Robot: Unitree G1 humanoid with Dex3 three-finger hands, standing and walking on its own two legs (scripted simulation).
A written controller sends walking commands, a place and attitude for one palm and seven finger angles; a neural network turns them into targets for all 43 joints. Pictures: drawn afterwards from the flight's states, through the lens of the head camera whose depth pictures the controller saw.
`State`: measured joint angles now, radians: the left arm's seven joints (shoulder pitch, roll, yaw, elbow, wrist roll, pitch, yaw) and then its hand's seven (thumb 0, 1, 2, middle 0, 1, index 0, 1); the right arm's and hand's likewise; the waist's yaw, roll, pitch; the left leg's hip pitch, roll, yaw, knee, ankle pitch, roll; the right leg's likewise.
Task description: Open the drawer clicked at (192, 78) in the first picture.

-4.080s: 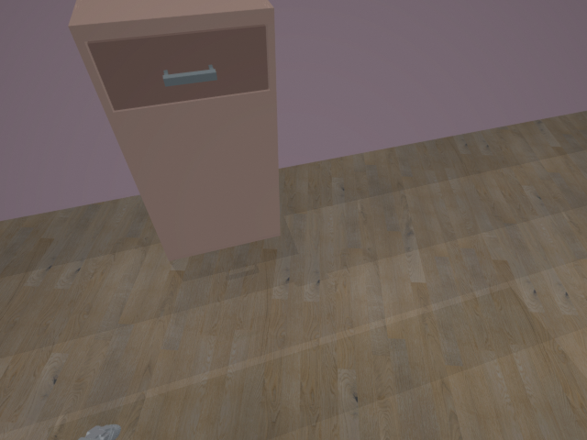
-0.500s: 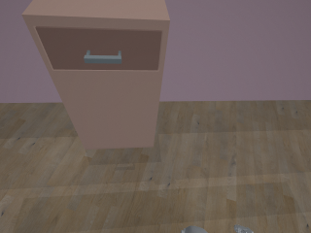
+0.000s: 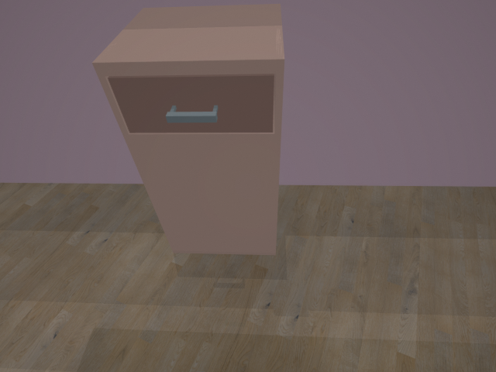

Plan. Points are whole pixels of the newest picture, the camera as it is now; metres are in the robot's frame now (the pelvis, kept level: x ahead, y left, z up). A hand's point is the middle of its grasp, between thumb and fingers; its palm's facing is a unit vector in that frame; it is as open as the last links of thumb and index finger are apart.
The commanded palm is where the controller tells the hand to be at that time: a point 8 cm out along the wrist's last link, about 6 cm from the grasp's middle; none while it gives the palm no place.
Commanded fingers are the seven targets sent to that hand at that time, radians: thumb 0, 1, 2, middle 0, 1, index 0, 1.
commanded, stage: take the last steps up to it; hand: left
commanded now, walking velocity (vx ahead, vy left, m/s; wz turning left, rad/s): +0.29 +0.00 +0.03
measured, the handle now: (193, 112) +0.75 +0.19 +0.02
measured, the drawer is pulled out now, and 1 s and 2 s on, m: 0.00 0.00 0.00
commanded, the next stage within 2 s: come to a stop and stand still in 0.62 s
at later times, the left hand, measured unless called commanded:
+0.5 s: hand out of the picture +0.08 +0.24 -0.18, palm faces +0.06 -0.99 -0.15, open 7.4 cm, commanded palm none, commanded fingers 0.00 0.90 0.90 -0.20 -0.30 -0.20 -0.30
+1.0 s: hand (181, 291) +0.32 +0.18 -0.17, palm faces +0.01 -0.97 -0.25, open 7.2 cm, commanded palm none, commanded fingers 0.00 0.90 0.90 -0.20 -0.30 -0.20 -0.30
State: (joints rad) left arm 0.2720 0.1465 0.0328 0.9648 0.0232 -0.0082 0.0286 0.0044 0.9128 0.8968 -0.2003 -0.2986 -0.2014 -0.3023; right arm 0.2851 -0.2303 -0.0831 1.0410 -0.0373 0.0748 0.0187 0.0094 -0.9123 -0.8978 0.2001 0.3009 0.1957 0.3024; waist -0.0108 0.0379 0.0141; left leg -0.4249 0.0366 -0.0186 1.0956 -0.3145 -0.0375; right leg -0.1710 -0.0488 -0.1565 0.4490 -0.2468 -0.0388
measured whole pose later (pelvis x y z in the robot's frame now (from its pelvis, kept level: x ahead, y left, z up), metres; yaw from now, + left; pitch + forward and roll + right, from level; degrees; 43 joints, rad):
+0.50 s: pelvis +0.09 +0.06 +0.00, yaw +0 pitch -1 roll +0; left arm 0.32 0.19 0.06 1.10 0.03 0.01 -0.01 0.01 0.91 0.90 -0.19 -0.30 -0.19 -0.30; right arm 0.41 -0.10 -0.02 1.12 -0.02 -0.05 -0.03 0.01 -0.92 -0.90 0.20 0.30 0.20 0.30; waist 0.01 -0.05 0.02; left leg 0.02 0.01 0.14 0.31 -0.30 0.03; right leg -0.56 -0.10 -0.06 1.05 -0.23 0.02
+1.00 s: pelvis +0.22 +0.00 -0.01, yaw -1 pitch -1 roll +1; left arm 0.12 0.14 0.04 1.00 0.02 0.00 0.04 -0.01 0.93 0.90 -0.20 -0.30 -0.20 -0.30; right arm 0.19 -0.18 -0.07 1.04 -0.02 0.06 -0.03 0.00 -0.91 -0.90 0.20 0.30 0.19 0.30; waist -0.01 0.04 0.09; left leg -0.48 0.04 0.00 1.06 -0.42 -0.04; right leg -0.31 -0.02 -0.16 0.52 -0.20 -0.09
